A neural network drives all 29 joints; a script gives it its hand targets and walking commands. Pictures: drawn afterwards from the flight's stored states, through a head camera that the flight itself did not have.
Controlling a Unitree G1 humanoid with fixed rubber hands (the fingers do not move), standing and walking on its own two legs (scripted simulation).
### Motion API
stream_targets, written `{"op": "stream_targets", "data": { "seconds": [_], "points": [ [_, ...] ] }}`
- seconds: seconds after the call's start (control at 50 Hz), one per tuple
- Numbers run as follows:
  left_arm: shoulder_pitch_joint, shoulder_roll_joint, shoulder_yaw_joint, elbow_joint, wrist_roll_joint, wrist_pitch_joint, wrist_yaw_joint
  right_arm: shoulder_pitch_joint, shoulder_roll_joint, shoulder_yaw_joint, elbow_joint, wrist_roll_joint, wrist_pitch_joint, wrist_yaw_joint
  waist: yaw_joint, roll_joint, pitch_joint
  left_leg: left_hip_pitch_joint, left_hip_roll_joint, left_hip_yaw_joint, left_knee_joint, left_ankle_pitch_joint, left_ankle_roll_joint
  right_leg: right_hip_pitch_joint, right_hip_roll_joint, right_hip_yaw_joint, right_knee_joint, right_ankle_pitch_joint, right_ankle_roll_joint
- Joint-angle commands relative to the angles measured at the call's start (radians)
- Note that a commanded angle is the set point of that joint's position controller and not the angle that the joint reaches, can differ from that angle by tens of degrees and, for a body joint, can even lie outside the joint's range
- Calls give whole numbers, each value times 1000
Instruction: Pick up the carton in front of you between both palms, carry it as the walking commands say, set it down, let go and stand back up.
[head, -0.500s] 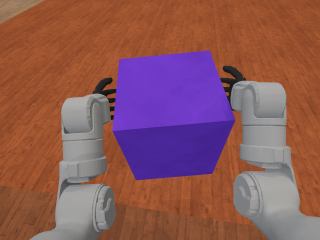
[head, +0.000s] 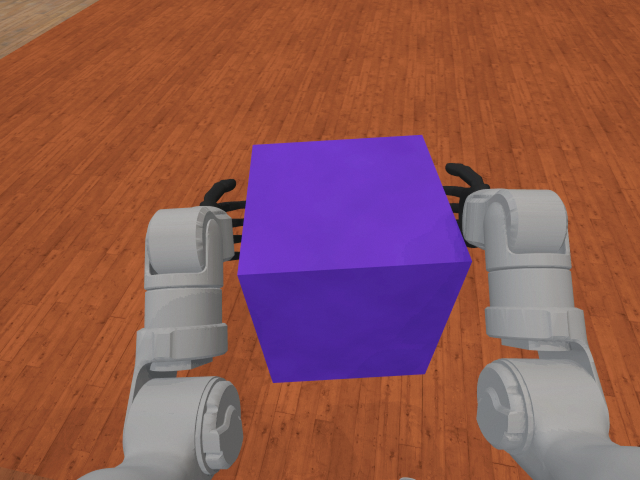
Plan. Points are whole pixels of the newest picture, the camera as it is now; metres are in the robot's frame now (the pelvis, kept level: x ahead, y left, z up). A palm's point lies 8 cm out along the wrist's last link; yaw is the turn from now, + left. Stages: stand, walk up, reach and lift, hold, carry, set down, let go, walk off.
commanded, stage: carry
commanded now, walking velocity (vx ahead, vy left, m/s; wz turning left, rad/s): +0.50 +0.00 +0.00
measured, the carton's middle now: (343, 265) +0.38 +0.01 +0.07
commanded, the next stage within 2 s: none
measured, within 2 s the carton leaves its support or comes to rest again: neither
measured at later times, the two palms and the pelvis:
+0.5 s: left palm (246, 86) +0.68 +0.16 +0.17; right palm (431, 87) +0.66 -0.14 +0.17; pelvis +0.30 +0.04 +0.04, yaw -2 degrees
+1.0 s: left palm (258, 56) +0.90 +0.17 +0.13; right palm (399, 46) +0.92 -0.12 +0.13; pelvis +0.63 +0.01 +0.04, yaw +1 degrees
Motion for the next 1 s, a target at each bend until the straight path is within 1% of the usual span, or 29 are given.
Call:
{"op": "stream_targets", "data": {
  "seconds": [0.0,0.04,0.06,0.14,0.16,0.26,0.28,0.3,0.32,0.34,0.36,0.38,0.4,0.42,0.46,0.52,0.54,0.58,0.64,0.66,0.68,0.7,0.72,0.74,0.76,0.8,0.82,0.9,0.98],
  "points": [
    [-877,-1116,-606,-216,-525,-33,-227,-767,1122,538,-171,381,-2,206,16,-67,-523,-419,31,-79,246,57,26,723,-301,586,-225,367,-160],
    [-910,-1140,-619,-295,-576,-38,-233,-791,1096,552,-233,370,5,173,4,-113,-506,-366,35,-53,164,75,32,594,-262,539,-293,164,-132],
    [-935,-1121,-609,-323,-572,-30,-235,-738,1087,539,-210,333,11,161,6,-142,-488,-344,33,-24,114,80,30,561,-261,521,-309,162,-120],
    [-842,-1065,-610,-256,-571,-5,-252,-588,1028,523,-118,278,21,147,21,-158,-466,-394,44,27,-174,111,17,613,-251,409,-321,335,-130],
    [-862,-1049,-625,-305,-561,-9,-252,-608,1039,527,-117,270,24,146,24,-144,-456,-351,25,42,-272,143,11,609,-229,379,-320,343,-113],
    [-812,-1012,-616,-222,-529,0,-247,-605,1038,546,-83,296,43,167,20,-146,-404,-132,-36,168,-620,335,7,566,-180,203,-262,515,-45],
    [-757,-1022,-594,-158,-514,6,-244,-622,1039,552,-91,313,46,172,-5,-170,-419,-32,-52,181,-714,375,10,550,-170,166,-160,606,-21],
    [-717,-1021,-569,-83,-493,7,-243,-618,1018,547,-54,316,49,175,-49,-148,-465,190,-20,166,-702,435,38,455,-153,114,-68,645,30],
    [-710,-993,-566,-89,-475,3,-245,-575,1027,543,-12,317,48,186,-100,-62,-552,444,110,-5,-685,338,89,271,-133,101,74,460,71],
    [-741,-1010,-560,-75,-473,7,-244,-589,1027,534,16,318,38,196,-106,160,-572,626,347,-380,-694,467,184,5,-49,78,309,6,106],
    [-746,-1003,-527,-40,-464,12,-246,-580,1039,508,54,323,36,204,-110,222,-491,698,394,-565,-760,589,270,-215,40,110,477,-262,103],
    [-729,-1028,-519,-20,-463,8,-247,-594,1051,517,10,340,25,209,-109,210,-490,683,383,-545,-741,591,272,-268,-8,162,554,-253,89],
    [-750,-1038,-509,-49,-459,-6,-245,-617,1106,530,-3,365,18,221,-108,83,-468,617,367,-480,-742,580,259,-278,-43,187,566,-197,86],
    [-734,-1062,-522,-33,-446,-10,-242,-647,1155,533,-28,388,4,236,-105,23,-440,541,342,-410,-775,516,228,-265,-70,188,521,-147,89],
    [-717,-1097,-510,-40,-420,-35,-233,-744,1223,575,-99,446,-18,252,-81,25,-411,457,307,-286,-827,489,162,-198,-94,173,394,-87,100],
    [-630,-1141,-533,-92,-403,-60,-219,-756,1276,641,-203,485,-39,253,-90,77,-405,426,289,-182,-877,492,162,-138,-76,104,207,-34,122],
    [-550,-1130,-535,-59,-377,-64,-211,-697,1266,626,-163,468,-41,253,-96,79,-391,427,267,-147,-881,511,157,-119,-65,89,127,-16,123],
    [-453,-1137,-565,-73,-354,-75,-208,-535,1265,621,-113,434,-45,262,-95,143,-364,420,231,-51,-856,647,122,-45,-46,29,-65,63,126],
    [-410,-1165,-607,-171,-353,-91,-219,-402,1283,648,-162,408,-63,285,-71,114,-382,433,205,37,-809,799,75,124,0,-61,-246,173,126],
    [-348,-1186,-642,-185,-362,-98,-220,-383,1273,669,-219,402,-70,286,-65,119,-389,421,188,85,-740,937,56,212,17,-94,-314,248,118],
    [-346,-1171,-667,-278,-374,-109,-224,-359,1282,693,-280,411,-77,283,-52,127,-445,372,172,142,-633,954,25,393,30,-117,-340,262,99],
    [-288,-1181,-683,-263,-378,-105,-230,-304,1249,699,-276,388,-73,276,-35,92,-486,247,148,154,-485,870,-14,587,-45,-29,-332,237,59],
    [-223,-1167,-693,-309,-385,-113,-233,-262,1228,723,-342,381,-69,271,-14,-91,-589,14,85,133,-235,530,-50,841,-280,322,-295,265,-21],
    [-155,-1129,-689,-281,-359,-112,-238,-171,1222,735,-301,350,-61,272,-27,-318,-542,-286,-19,98,-62,-5,-57,977,-430,590,-343,461,-103],
    [-117,-1135,-703,-303,-353,-112,-245,-142,1225,751,-321,354,-63,275,-1,-288,-556,-427,-15,25,74,-42,-32,1050,-442,624,-342,513,-179],
    [-110,-1151,-772,-439,-374,-129,-260,-116,1238,770,-425,357,-82,278,-11,-131,-489,-451,77,-28,14,33,-15,922,-403,473,-353,537,-119],
    [-94,-1176,-791,-496,-402,-132,-266,-56,1229,796,-458,345,-91,273,-5,-68,-437,-413,83,-13,-82,77,-21,846,-373,411,-395,517,-81],
    [47,-1134,-863,-612,-438,-138,-290,139,1183,854,-567,290,-116,250,-21,-183,-398,-200,61,91,-436,135,-44,631,-291,184,-460,372,-33],
    [219,-1049,-853,-580,-436,-108,-309,280,1086,849,-614,247,-95,235,-18,-209,-323,-91,15,171,-689,365,-15,604,-254,91,-402,470,15]
  ]
}}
